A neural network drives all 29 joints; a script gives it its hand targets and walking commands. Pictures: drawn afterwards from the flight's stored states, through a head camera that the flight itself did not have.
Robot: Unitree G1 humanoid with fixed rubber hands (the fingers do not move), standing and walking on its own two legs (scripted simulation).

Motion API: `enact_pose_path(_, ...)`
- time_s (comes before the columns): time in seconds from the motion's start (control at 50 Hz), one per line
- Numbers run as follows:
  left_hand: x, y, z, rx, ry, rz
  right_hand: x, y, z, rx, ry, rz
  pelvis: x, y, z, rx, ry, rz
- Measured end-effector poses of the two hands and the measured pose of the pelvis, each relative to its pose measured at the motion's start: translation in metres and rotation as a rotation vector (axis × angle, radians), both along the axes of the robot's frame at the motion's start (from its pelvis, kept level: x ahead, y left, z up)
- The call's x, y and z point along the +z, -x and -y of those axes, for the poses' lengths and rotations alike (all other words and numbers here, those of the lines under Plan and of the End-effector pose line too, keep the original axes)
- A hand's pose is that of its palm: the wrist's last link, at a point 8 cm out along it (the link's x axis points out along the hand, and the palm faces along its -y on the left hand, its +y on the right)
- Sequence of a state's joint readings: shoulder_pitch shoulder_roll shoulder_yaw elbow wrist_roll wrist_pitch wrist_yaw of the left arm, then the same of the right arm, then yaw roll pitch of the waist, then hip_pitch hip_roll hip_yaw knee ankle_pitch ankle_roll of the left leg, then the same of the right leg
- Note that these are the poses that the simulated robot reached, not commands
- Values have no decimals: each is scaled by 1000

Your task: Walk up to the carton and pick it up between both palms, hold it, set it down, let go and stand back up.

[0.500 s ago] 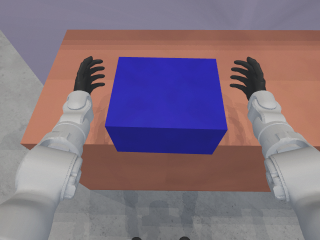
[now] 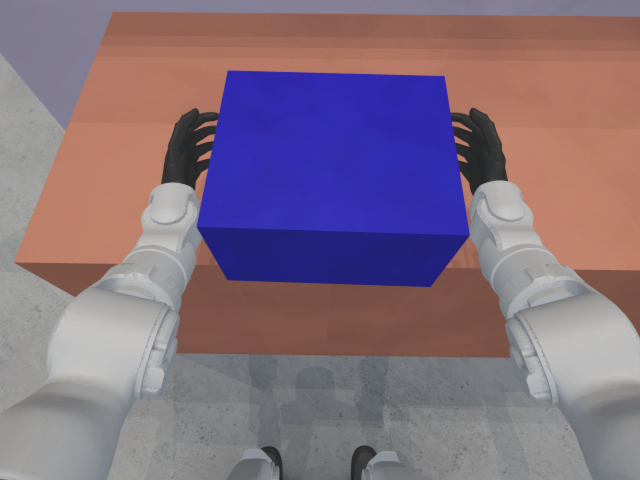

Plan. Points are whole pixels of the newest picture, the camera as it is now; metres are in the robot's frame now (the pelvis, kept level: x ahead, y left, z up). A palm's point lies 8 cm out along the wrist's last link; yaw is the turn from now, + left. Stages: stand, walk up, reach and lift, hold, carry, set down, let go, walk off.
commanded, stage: reach and lift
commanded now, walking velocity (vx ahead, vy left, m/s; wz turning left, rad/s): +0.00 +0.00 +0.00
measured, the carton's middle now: (332, 181) +0.49 +0.00 +0.02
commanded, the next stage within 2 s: none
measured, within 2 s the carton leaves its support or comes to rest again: neither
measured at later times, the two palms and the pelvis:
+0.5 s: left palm (186, 181) +0.47 +0.18 +0.05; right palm (487, 172) +0.48 -0.18 +0.05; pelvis +0.01 +0.01 +0.01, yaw -1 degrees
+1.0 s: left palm (186, 191) +0.45 +0.18 +0.04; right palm (491, 193) +0.45 -0.18 +0.05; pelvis +0.02 +0.01 +0.04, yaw +0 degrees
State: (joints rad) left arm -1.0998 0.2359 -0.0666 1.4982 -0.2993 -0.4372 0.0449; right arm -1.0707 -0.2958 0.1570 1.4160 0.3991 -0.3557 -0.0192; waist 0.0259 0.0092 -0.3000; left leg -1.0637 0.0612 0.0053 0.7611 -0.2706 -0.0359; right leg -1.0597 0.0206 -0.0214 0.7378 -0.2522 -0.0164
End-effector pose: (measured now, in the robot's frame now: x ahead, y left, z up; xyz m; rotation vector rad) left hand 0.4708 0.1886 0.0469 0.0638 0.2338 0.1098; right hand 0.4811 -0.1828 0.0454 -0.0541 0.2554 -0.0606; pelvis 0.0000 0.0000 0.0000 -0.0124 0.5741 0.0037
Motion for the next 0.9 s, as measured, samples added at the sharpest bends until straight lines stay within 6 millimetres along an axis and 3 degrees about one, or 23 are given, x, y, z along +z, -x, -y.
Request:
enact_pose_path(0.12, -7, 7, -1, 18, 4, -33, -5, 6, 2, -33, -7, -14, 4, -3, -5, -3, 5, 12)
enact_pose_path(0.28, -2, 5, 5, 17, 7, -20, 7, 1, 0, -30, -7, 8, 6, -5, -10, -12, 6, 20)
enact_pose_path(0.64, -1, 7, 6, 26, 15, -10, 7, 1, -1, -43, -14, 6, 13, -9, -7, 0, 5, 43)
enact_pose_path(0.9, -3, 19, 8, -10, 34, 1, 5, 26, 1, -63, -5, 57, 33, -18, -12, 13, 2, 133)
